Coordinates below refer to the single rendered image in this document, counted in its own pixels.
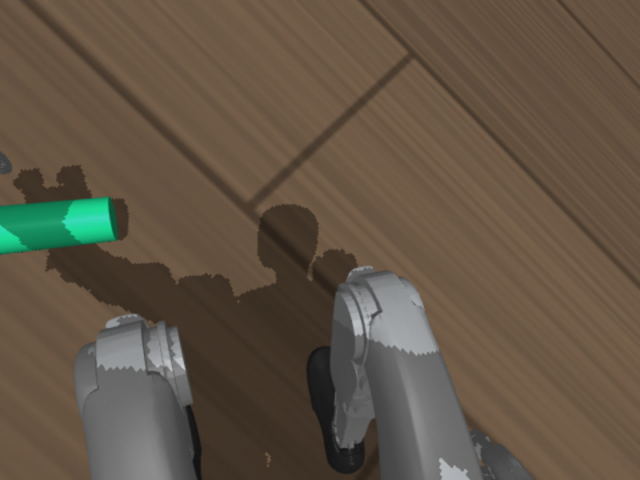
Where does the right robot foot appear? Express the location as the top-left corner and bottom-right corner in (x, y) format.
(307, 346), (365, 474)

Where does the bottle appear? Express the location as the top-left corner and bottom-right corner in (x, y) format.
(0, 197), (118, 255)

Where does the right robot hand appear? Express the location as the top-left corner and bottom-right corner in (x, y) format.
(469, 429), (534, 480)

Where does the left robot foot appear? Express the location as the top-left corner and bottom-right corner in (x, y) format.
(185, 405), (202, 480)

